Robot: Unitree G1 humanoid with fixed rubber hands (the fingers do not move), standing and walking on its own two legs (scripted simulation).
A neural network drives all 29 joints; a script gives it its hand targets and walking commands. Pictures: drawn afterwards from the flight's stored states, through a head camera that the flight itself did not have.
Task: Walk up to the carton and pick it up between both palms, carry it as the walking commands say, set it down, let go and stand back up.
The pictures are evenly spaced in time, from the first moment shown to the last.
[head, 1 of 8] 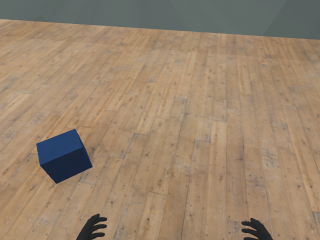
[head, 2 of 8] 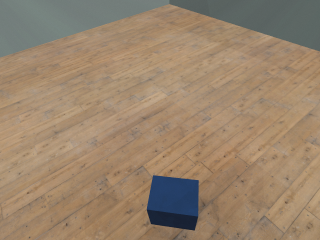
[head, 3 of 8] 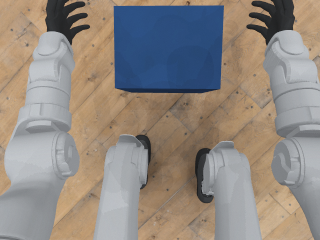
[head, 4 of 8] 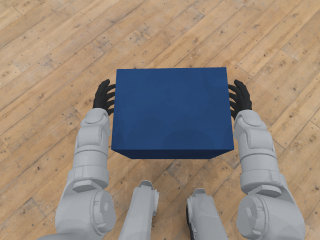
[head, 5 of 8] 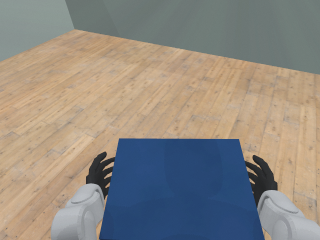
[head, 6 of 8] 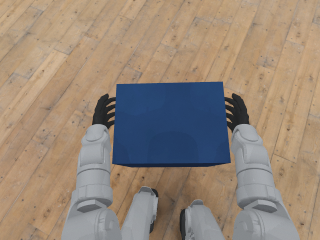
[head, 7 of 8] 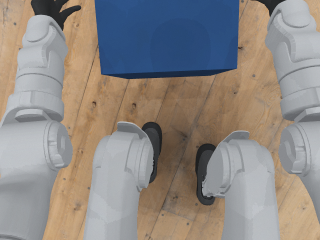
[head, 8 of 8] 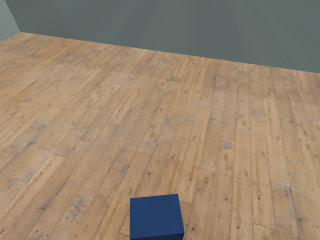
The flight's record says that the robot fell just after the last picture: no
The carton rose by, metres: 0.67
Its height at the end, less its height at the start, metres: +0.00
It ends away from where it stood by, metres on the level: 0.42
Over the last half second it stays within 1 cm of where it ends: yes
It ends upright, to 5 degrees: yes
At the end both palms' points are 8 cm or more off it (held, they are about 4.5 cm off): yes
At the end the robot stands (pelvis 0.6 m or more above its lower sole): yes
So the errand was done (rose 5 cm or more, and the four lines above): yes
